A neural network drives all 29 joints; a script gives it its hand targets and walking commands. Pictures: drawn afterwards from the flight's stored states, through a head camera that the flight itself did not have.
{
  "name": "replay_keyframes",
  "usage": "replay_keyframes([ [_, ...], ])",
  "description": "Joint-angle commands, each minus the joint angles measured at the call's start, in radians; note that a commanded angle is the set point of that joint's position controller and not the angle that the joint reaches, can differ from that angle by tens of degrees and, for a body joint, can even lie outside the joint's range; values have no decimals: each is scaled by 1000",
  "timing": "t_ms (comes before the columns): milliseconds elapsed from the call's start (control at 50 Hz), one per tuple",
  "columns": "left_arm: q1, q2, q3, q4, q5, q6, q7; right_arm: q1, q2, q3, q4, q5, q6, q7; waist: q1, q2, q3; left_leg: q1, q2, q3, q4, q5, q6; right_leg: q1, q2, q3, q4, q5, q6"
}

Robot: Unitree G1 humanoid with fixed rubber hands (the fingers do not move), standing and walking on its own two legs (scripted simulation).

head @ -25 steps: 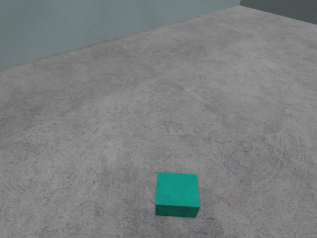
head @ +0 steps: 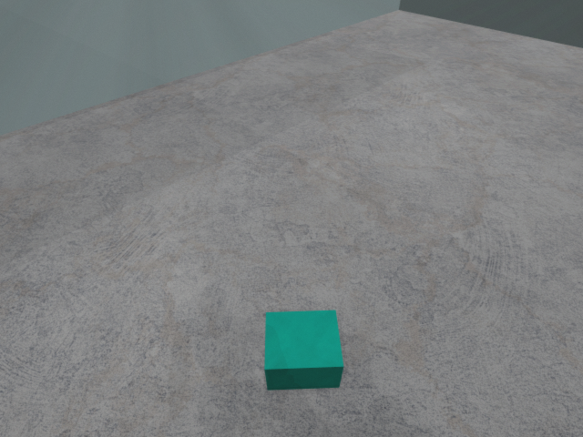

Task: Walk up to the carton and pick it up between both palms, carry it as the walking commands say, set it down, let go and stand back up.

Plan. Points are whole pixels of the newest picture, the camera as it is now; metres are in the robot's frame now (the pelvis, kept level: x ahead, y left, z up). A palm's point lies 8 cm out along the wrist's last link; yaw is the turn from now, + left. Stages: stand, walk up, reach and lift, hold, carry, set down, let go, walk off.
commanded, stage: walk up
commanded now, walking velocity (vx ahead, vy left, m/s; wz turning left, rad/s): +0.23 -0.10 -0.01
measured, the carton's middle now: (302, 349) +0.62 -0.03 -0.70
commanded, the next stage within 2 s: none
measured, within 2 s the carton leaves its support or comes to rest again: neither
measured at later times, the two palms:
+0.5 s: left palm out of the picture -0.03 +0.18 -0.12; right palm out of the picture +0.15 -0.28 -0.15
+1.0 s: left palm out of the picture +0.09 +0.25 -0.14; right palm out of the picture +0.11 -0.26 -0.15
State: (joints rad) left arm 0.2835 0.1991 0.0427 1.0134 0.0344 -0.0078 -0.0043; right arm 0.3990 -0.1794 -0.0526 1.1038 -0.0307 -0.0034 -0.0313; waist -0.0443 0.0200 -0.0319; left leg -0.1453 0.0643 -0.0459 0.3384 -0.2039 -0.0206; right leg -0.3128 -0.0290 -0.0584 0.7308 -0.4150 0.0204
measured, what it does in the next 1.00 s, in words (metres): steps on the spot: right foot, then left foot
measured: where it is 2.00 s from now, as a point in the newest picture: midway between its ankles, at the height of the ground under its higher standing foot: outside the picture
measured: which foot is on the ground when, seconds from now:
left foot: down 0.00-0.10, up 0.12-0.60, down 0.62-1.00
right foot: up 0.00-0.08, down 0.10-0.62, up 0.64-1.00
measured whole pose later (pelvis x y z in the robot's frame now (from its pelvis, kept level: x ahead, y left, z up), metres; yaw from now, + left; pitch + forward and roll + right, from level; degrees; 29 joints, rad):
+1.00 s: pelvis +0.05 -0.01 -0.01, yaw +0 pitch +0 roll +0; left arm 0.19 0.22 0.05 1.00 0.01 0.07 0.04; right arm 0.14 -0.20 -0.06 1.01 -0.01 0.04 -0.04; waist 0.00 0.01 0.07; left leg -0.33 0.03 0.11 0.46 -0.13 0.03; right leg -0.35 -0.02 -0.04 0.78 -0.45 0.00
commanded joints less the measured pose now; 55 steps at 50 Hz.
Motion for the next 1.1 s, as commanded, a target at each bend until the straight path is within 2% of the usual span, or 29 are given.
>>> replay_keyframes([
  [0, 113, 2, -9, 13, -8, -9, -4, -51, -140, -19, -25, -1, -16, 11, 64, 143, 116, -126, 114, -86, -147, -249, 95, 91, 19, -77, -188, 91, 22],
  [40, 156, 51, 14, 19, -12, -28, 6, -22, -129, -9, -8, 3, -14, 18, 99, 139, 85, -222, 23, -25, -17, -262, 63, 301, 25, -94, -309, 161, 17],
  [60, 184, 102, 27, 39, -12, -34, 19, -15, -88, 10, -18, 1, -18, 19, 122, 4, 86, -318, -2, -10, 111, -228, 34, 373, -81, 26, -370, 114, -16],
  [80, 216, 160, 45, 52, -6, -38, 30, -15, -37, 25, -37, 12, -22, 16, 124, -198, 86, -361, -46, 59, 287, -222, 3, 340, -268, 259, -485, 26, -52],
  [100, 240, 190, 46, 59, 4, -36, 32, -45, -23, 19, -51, 7, -12, 16, 128, -274, 132, -412, -36, 58, 501, -344, -9, 244, -391, 413, -599, -124, -101],
  [120, 225, 204, 43, 59, 1, -28, 33, -85, -47, 3, -75, 2, -6, 23, 121, -236, 173, -452, 8, 6, 618, -306, -7, 194, -401, 408, -631, -297, -111],
  [160, 167, 200, 38, 42, -5, -26, 44, -124, -95, -12, -62, -6, 12, 39, 100, -39, 270, -507, 49, -16, 674, -188, -30, 130, -414, 380, -619, -110, -109],
  [180, 152, 162, 27, 47, -17, -30, 48, -99, -82, -13, -59, -4, 11, 48, 81, -32, 268, -480, 61, -17, 674, -143, -38, 93, -381, 317, -603, -34, -109],
  [260, 174, 96, 25, 49, -14, -59, 42, -47, -44, -11, -36, 2, 25, 58, 69, -166, 207, -434, 33, 43, 657, 5, -36, 109, -298, 136, -562, 172, -88],
  [320, 157, 107, 13, 26, -26, -55, 49, -97, -58, -17, -76, 10, 45, 43, 47, -213, 133, -387, -20, 63, 647, 7, -34, 148, -274, 58, -396, 979, -78],
  [360, 200, 107, 20, 30, -24, -49, 55, -158, -61, -13, -108, 13, 55, 36, 66, -241, 71, -377, -36, 75, 611, -33, -33, 195, -273, 49, -382, 1043, -105],
  [520, 233, 112, 30, 28, -17, -17, 65, -268, -32, 10, -134, 17, 45, 32, 96, -228, 32, -233, -52, 111, 270, -63, -8, 250, -291, 55, -290, 931, -134],
  [540, 204, 112, 35, 23, -23, -14, 62, -205, -25, 16, -116, 20, 35, 31, 71, -228, 29, -169, -51, 113, 142, 4, -5, 246, -271, 35, -253, 918, -111],
  [560, 211, 64, 22, 38, -36, -11, 52, -149, -33, 24, -92, 24, 10, 20, 39, -168, -26, -30, -26, 127, -2, 201, 13, 240, -180, -9, -173, 723, -85],
  [580, 264, -13, -1, 59, -47, -15, 49, -81, -98, 9, -73, 13, -23, 13, 38, -9, -85, 143, 116, 32, 21, 584, 12, 128, -103, -4, -148, 284, -49],
  [600, 292, -35, -23, 36, -47, -8, 43, -73, -154, -6, -70, 13, -26, 9, 53, 185, -117, 226, 272, -131, 61, 822, 65, 4, -82, 44, -67, -89, -23],
  [660, 249, 8, -16, 45, -41, 15, 45, -171, -128, 8, -76, 34, -21, 0, 55, 156, 4, 136, 255, -49, 13, 791, 133, -19, -58, 54, 20, -131, -9],
  [700, 181, 30, -14, 57, -37, 24, 43, -212, -105, 15, -74, 36, -20, -10, 62, 157, -4, 126, 184, -30, 12, 777, 128, -3, -53, 71, 2, -100, -5],
  [740, 127, 53, -5, 53, -32, 44, 43, -197, -119, 5, -63, 28, -16, -17, 74, 123, 37, 13, 195, -46, -37, 678, 147, 14, -35, 57, 51, -72, -14],
  [760, 101, 73, 16, 24, -36, 58, 54, -232, -159, -12, -93, 38, -9, -24, 82, 145, 127, -41, 247, -52, 30, 1048, 189, -48, -10, 68, 172, -143, 9],
  [780, 77, 66, 10, -14, -35, 57, 64, -239, -177, -34, -89, 33, 12, -23, 71, 230, 68, -16, 205, 27, 47, 1016, 208, -43, -18, 33, 188, -151, 9],
  [820, 84, 52, 13, 9, -24, 63, 62, -233, -144, -24, -101, 30, 16, -22, 65, 127, -11, -18, 199, 46, 43, 852, 208, -33, 3, 25, 217, -114, 9],
  [840, 88, 50, 16, 12, -19, 71, 61, -237, -140, -26, -111, 28, 19, -22, 63, 94, -37, -46, 191, 48, 27, 632, 209, -29, 5, 26, 241, -96, 6],
  [900, 11, 39, 19, -23, -16, 81, 50, -232, -152, -34, -123, 19, 27, -19, 48, 72, -45, -130, 212, -33, -26, 222, 198, -12, 5, 36, 177, -67, -13],
  [980, 55, 22, 1, -31, -22, 54, 45, -273, -160, -39, -145, 17, 51, -10, 100, 99, -1, -229, 188, -80, -13, -130, 150, 131, -10, 7, -246, 94, -36],
  [1000, 90, 41, 4, -35, -15, 36, 49, -215, -112, -26, -143, 17, 52, -3, 108, 71, -11, -260, 125, -54, 28, -214, 106, 207, -63, 46, -355, 119, -49],
  [1020, 118, 101, 27, -42, -4, 25, 47, -167, -41, -1, -142, 25, 47, 4, 103, -170, -16, -363, 8, 28, 192, -276, 52, 246, -237, 317, -492, -76, -97],
  [1040, 66, 135, 18, -33, 1, 23, 45, -178, -9, 10, -151, 19, 47, 12, 87, -361, 65, -341, -45, 92, 347, -257, 12, 66, -348, 431, -617, -253, -126],
  [1080, -71, 122, -14, -53, -6, 16, 38, -197, -79, -18, -142, 7, 59, 19, 52, -226, 151, -246, -46, 10, 510, -172, 13, -108, -280, 315, -612, -137, -159],
])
